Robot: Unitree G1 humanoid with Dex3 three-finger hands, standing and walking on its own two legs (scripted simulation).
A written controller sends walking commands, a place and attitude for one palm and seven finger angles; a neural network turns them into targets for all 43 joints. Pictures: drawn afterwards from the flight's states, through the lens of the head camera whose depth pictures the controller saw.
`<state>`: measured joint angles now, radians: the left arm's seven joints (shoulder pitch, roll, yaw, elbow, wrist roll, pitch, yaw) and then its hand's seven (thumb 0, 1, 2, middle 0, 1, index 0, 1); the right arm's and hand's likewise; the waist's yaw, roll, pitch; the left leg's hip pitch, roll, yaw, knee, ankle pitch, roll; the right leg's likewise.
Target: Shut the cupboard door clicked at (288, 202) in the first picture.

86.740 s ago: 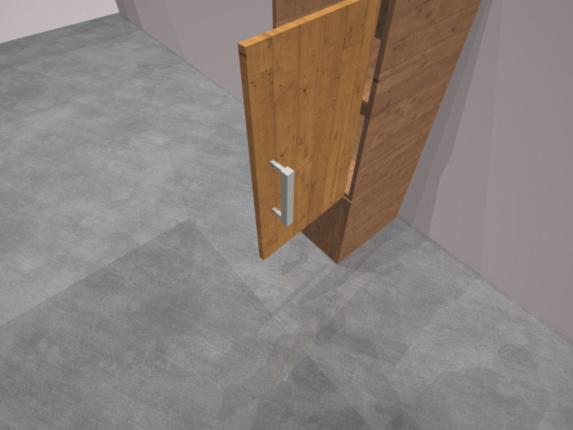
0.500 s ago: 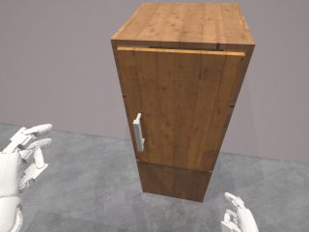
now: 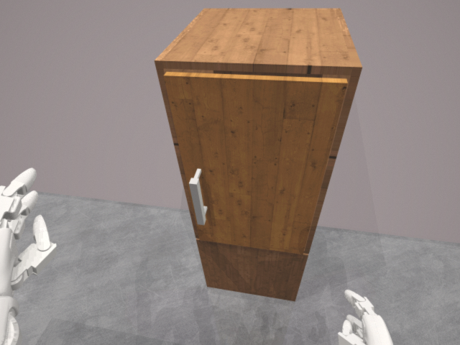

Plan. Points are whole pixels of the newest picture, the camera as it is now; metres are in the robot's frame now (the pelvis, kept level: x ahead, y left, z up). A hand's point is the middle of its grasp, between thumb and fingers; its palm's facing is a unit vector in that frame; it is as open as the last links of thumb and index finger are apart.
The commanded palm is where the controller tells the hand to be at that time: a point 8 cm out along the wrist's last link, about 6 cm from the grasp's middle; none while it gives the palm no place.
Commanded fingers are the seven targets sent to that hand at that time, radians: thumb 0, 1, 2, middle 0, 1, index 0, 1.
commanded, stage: step back with the hand held close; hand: left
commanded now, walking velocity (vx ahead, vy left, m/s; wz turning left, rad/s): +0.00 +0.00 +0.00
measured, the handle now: (200, 197) +0.50 +0.16 -0.09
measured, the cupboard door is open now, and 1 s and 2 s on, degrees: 0 0 0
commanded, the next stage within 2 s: stop stepping back and stand still in 1.64 s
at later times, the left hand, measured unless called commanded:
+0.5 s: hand (33, 255) +0.18 +0.29 +0.15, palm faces +0.38 -0.78 -0.50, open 7.4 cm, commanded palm +0.12 +0.32 +0.17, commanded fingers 0.00 0.90 0.90 -0.20 -0.30 -0.20 -0.30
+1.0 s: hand out of the picture +0.11 +0.29 +0.16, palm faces +0.46 -0.78 -0.42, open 7.4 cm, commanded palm +0.05 +0.33 +0.17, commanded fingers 0.00 0.90 0.90 -0.20 -0.30 -0.20 -0.30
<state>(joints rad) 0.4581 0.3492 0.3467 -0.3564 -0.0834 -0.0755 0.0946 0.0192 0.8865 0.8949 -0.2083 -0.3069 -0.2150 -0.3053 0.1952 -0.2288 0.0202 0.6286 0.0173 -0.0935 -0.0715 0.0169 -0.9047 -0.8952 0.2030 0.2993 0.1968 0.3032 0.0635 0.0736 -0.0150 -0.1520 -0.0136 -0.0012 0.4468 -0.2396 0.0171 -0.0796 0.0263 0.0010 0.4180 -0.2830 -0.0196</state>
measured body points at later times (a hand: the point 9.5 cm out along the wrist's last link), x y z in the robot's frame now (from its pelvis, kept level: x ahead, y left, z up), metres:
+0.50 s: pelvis -0.03 +0.02 +0.00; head -0.02 +0.01 +0.45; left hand +0.15 +0.33 +0.18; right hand +0.14 -0.23 -0.09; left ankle +0.00 +0.11 -0.74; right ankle -0.03 -0.11 -0.74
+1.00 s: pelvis -0.09 +0.02 -0.02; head -0.09 +0.04 +0.43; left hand +0.08 +0.33 +0.18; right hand +0.07 -0.22 -0.10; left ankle +0.00 +0.11 -0.74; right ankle -0.03 -0.11 -0.74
